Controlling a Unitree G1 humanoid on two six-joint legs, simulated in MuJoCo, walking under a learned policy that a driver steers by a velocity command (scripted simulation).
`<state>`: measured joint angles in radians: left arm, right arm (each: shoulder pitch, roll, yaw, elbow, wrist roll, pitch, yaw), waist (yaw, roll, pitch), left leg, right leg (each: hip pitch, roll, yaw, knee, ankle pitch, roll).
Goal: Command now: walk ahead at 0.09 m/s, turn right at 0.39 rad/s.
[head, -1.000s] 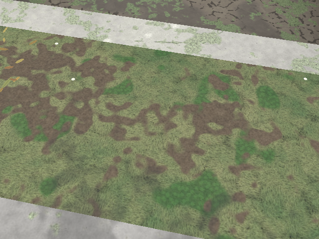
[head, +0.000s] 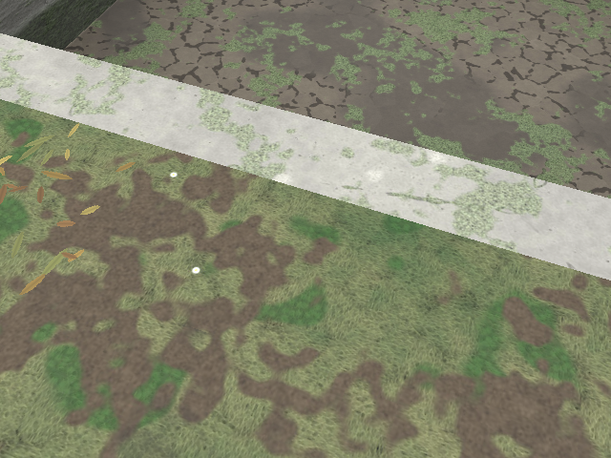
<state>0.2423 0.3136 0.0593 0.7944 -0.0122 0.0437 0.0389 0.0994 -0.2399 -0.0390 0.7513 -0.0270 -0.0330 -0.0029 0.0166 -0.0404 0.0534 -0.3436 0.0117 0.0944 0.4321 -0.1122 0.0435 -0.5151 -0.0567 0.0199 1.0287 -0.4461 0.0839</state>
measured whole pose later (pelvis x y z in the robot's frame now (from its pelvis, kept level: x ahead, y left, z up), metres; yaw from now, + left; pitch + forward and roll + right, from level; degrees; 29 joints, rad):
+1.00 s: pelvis +0.04 -0.01 +0.01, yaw -31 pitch +0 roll +0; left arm 0.19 0.31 0.06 0.65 -0.01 0.06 0.02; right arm 0.14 -0.27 -0.05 0.84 0.01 0.02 -0.02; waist -0.03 -0.02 0.07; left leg -0.20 0.04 0.03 0.44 -0.24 0.00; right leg -0.34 -0.01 0.05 0.73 -0.40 0.08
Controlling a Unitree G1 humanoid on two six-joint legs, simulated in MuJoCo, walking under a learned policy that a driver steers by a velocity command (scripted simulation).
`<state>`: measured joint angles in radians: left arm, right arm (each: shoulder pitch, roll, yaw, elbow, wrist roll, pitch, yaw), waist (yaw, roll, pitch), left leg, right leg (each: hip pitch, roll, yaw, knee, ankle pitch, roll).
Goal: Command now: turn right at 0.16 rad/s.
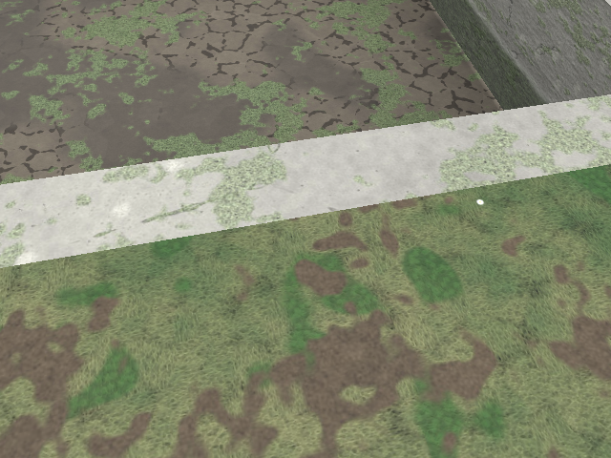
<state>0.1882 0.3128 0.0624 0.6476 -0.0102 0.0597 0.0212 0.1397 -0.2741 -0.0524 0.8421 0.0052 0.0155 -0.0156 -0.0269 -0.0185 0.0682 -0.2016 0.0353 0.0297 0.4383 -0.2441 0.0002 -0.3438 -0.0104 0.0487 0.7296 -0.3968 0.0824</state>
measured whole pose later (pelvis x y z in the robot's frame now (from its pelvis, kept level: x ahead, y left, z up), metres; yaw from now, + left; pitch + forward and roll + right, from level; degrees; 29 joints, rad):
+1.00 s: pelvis +0.02 +0.02 +0.00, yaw +29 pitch +1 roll -2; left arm 0.11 0.31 0.09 0.75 -0.01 -0.02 0.03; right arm 0.16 -0.32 -0.06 0.71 0.01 0.04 -0.02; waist -0.02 0.00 0.06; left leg -0.26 -0.12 -0.21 0.48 -0.23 0.07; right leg -0.39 0.02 0.11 0.70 -0.35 0.09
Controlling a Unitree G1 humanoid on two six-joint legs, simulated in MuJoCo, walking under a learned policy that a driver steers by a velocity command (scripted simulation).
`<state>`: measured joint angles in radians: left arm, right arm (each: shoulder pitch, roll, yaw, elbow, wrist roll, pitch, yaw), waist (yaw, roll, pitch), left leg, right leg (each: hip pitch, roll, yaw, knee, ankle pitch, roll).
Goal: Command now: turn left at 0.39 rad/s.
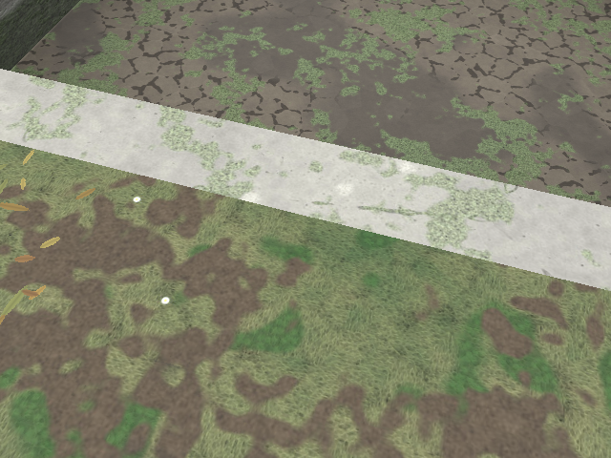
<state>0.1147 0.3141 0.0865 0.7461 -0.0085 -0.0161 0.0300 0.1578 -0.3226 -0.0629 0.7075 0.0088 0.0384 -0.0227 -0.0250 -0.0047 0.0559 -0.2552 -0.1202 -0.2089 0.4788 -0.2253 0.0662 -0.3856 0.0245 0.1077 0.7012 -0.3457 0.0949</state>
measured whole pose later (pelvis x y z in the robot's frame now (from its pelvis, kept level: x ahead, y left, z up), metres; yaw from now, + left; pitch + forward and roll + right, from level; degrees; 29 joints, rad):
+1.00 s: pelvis +0.30 -0.14 +0.00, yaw -24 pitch +1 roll +0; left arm 0.29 0.29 0.05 0.66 0.00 -0.06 -0.02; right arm 0.18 -0.33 -0.04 0.68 -0.01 -0.10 -0.01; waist 0.03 0.03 0.06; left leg -0.63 0.11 -0.08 1.05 -0.24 -0.04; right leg -0.24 0.12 0.06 0.39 -0.16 -0.11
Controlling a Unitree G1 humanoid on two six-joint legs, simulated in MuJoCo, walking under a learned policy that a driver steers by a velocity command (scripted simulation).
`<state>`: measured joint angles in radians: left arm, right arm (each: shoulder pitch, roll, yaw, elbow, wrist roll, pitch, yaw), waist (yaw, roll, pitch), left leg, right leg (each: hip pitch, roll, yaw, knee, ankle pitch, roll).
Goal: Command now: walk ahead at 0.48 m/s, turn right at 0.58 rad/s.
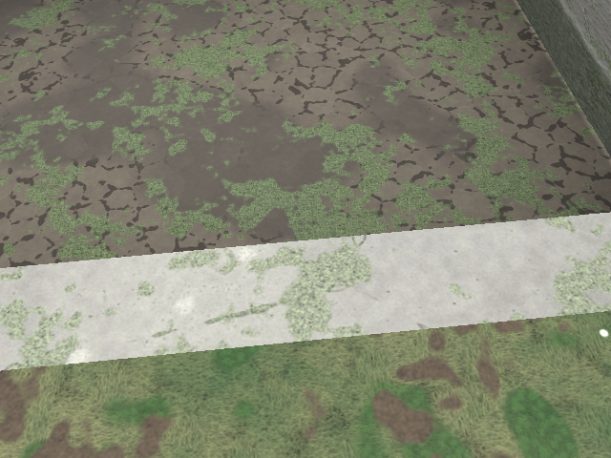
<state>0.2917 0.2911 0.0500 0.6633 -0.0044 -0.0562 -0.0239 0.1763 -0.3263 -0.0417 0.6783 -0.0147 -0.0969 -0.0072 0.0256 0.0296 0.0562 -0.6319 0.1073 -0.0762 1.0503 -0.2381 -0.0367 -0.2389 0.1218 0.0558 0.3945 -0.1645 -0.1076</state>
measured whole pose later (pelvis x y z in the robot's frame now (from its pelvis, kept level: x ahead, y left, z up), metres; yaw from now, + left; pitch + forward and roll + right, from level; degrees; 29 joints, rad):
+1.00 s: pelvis +0.52 +0.05 -0.01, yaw +19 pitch +0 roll -2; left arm 0.31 0.25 0.06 0.77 0.02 -0.05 0.01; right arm 0.28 -0.30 -0.06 0.62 0.02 0.03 -0.03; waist 0.03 0.04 0.02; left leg -0.65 0.06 -0.07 1.13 -0.28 0.00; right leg -0.23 0.01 -0.09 0.46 -0.24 -0.03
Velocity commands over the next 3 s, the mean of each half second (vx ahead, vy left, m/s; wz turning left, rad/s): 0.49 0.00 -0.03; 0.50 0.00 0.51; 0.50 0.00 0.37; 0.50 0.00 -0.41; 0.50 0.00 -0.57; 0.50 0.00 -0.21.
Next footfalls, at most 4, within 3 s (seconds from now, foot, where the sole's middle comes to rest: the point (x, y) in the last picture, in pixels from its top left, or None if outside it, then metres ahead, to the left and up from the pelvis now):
0.28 left None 0.35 0.14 -0.78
0.74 right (358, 390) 0.61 -0.05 -0.78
1.20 left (222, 355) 0.69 0.27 -0.78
1.70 right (286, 298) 0.85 0.13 -0.78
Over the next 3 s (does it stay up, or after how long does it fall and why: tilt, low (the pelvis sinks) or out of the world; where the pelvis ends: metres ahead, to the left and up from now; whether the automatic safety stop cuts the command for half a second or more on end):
stays up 0.79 0.23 -0.02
